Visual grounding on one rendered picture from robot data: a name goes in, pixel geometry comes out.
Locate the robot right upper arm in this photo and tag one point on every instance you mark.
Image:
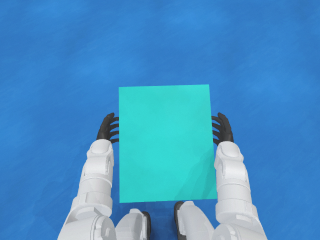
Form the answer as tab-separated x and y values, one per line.
231	231

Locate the left robot forearm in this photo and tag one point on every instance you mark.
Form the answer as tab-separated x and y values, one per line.
94	192

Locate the right robot foot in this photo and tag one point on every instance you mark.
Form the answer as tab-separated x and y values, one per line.
176	208

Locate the robot left upper arm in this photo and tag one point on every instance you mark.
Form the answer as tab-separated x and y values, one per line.
98	227

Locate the left robot hand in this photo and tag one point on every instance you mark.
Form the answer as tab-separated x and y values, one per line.
105	128

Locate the carton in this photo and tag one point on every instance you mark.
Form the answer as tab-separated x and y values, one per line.
166	150

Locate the right robot forearm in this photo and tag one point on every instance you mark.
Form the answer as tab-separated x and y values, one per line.
234	202

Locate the robot right thigh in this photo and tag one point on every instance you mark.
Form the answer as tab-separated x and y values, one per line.
193	222

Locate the right robot hand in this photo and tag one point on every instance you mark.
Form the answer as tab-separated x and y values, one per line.
225	133

